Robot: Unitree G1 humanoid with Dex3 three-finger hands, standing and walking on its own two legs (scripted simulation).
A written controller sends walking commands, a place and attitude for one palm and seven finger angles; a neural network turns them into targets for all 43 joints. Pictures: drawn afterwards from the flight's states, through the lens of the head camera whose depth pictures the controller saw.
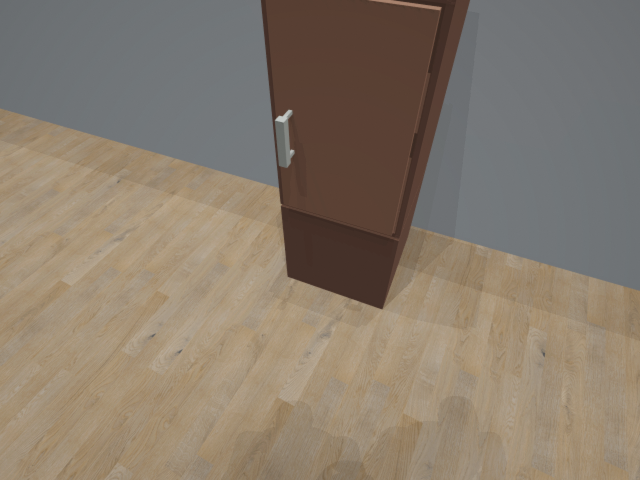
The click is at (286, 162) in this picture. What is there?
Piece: cupboard door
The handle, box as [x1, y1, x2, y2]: [275, 110, 294, 167]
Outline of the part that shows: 291,110 288,110 282,116 278,116 275,120 279,165 285,167 289,164 290,158 294,153 293,150 289,149 287,119 292,113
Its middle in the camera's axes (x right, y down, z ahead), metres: -0.09 -0.25 +0.98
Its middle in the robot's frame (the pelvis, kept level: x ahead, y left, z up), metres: +0.89 +0.13 -0.09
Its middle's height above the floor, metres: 0.69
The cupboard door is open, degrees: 0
